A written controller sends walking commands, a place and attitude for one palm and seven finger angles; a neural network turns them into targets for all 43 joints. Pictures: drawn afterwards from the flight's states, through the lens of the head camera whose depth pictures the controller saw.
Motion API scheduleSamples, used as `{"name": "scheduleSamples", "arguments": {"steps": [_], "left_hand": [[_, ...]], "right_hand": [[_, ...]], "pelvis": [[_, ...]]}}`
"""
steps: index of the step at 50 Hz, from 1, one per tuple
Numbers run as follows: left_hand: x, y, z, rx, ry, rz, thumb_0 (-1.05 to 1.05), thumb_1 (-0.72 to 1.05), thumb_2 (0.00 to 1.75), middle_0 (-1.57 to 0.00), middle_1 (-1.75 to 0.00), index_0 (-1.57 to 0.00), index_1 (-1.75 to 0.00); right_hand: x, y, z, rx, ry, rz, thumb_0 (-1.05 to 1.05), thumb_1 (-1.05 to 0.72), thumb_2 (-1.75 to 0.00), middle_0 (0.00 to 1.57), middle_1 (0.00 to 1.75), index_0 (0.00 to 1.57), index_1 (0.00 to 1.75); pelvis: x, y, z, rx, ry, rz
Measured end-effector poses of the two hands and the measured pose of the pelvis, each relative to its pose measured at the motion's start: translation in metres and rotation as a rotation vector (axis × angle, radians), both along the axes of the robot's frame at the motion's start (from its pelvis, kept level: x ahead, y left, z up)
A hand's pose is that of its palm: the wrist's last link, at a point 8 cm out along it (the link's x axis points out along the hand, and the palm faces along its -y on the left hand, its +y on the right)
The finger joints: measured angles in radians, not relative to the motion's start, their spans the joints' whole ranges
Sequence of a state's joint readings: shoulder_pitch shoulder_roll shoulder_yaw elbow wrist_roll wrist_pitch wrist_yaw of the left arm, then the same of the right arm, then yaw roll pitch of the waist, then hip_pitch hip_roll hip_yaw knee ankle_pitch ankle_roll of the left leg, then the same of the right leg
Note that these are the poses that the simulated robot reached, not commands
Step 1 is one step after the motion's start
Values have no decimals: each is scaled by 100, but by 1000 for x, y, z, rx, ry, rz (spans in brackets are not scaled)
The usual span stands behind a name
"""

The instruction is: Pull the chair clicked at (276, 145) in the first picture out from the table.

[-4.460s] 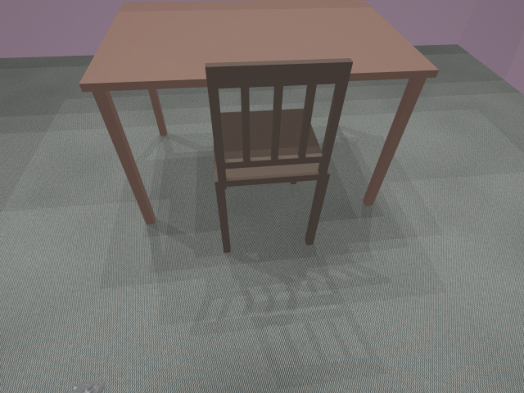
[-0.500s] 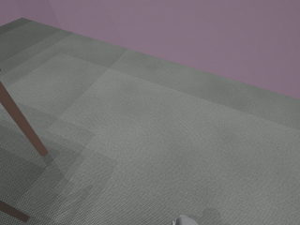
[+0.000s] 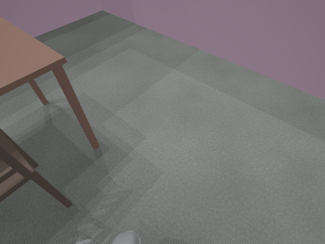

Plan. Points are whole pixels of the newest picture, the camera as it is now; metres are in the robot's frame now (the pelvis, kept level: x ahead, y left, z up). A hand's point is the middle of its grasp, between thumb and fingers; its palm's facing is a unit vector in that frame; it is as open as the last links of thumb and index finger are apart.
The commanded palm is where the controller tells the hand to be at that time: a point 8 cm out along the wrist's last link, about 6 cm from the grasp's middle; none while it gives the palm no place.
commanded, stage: turn to face it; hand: left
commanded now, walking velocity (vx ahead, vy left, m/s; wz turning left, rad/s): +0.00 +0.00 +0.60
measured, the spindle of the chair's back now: out of the picture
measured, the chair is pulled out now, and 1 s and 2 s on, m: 0.00 0.00 0.00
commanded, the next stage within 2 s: take the last steps up to it in 1.46 s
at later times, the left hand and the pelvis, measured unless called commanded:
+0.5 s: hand out of the picture +0.02 +0.29 -0.16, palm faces +0.31 -0.92 -0.25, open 7.4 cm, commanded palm none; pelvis +0.00 +0.05 +0.00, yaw +16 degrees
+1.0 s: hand out of the picture -0.07 +0.19 -0.15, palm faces +0.57 -0.78 -0.26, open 7.4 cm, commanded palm none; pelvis -0.02 -0.01 +0.00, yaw +35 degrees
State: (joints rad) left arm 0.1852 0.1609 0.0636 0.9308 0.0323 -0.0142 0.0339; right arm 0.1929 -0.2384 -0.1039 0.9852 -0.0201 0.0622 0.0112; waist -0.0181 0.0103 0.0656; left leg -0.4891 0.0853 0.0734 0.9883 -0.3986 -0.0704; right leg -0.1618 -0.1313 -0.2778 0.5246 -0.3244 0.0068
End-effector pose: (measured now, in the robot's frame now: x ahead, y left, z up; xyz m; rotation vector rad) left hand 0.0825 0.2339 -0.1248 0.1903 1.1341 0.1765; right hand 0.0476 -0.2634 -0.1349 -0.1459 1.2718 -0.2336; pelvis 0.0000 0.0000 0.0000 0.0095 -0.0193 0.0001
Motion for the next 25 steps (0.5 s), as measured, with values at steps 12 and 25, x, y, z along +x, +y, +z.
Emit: {"name": "scheduleSamples", "arguments": {"steps": [12,25], "left_hand": [[-89,87,-37,-14,199,195,0,91,89,-20,-30,-20,-30],[-89,94,-5,1,62,301,0,91,89,-20,-30,-20,-30]], "right_hand": [[118,56,37,-118,-223,278,0,-91,-90,20,30,19,30],[84,98,23,-1,-90,344,1,-90,-90,21,30,20,30]], "pelvis": [[2,47,-13,-43,-8,119],[-3,49,5,-54,11,277]]}}
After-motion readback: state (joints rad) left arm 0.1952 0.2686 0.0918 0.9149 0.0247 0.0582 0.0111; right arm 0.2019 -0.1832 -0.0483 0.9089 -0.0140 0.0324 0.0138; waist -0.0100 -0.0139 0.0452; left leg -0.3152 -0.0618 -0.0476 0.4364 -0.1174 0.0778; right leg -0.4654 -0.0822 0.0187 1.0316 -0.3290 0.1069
